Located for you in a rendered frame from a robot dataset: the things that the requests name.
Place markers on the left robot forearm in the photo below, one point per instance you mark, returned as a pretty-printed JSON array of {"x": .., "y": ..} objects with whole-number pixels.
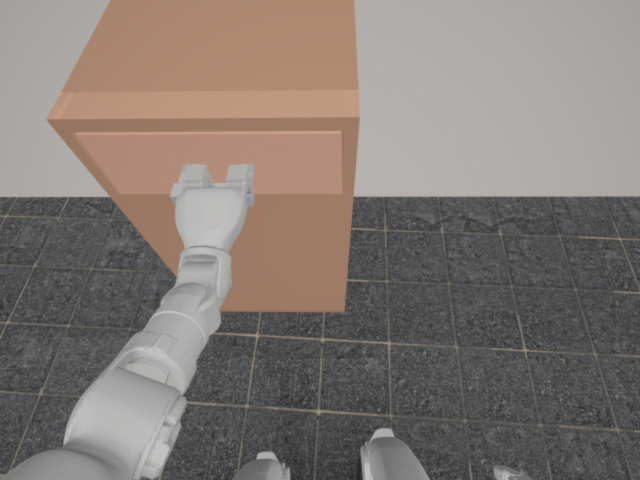
[{"x": 168, "y": 347}]

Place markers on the left robot upper arm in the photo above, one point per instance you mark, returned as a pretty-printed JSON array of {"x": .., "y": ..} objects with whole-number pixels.
[{"x": 126, "y": 430}]

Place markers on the robot left hand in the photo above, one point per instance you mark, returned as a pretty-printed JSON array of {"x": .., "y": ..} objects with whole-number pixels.
[{"x": 212, "y": 216}]

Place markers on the robot right thigh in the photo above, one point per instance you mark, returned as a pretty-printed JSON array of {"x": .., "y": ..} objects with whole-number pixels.
[{"x": 389, "y": 458}]

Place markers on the left robot shin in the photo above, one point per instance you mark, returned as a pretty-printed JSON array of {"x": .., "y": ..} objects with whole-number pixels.
[{"x": 266, "y": 455}]

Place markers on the cabinet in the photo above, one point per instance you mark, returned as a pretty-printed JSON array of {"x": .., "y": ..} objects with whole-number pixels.
[{"x": 229, "y": 66}]

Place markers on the handle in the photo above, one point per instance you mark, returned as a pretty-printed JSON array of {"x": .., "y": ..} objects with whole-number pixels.
[{"x": 177, "y": 187}]

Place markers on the drawer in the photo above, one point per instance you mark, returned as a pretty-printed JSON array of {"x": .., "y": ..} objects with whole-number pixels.
[{"x": 285, "y": 161}]

